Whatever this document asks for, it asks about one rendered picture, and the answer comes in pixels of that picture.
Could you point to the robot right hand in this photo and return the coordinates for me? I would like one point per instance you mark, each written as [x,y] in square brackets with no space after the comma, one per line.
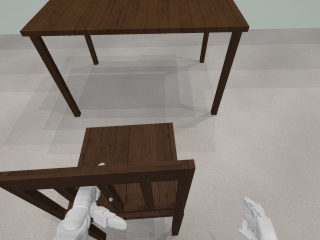
[262,227]

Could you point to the left robot forearm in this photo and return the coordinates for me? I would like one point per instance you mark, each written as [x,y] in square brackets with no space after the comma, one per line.
[75,225]

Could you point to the table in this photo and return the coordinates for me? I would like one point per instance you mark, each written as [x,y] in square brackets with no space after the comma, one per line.
[129,17]

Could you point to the robot left hand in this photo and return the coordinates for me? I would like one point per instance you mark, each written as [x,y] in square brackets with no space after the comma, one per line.
[87,197]

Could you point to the chair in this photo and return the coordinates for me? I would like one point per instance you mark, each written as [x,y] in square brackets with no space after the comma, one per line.
[141,173]

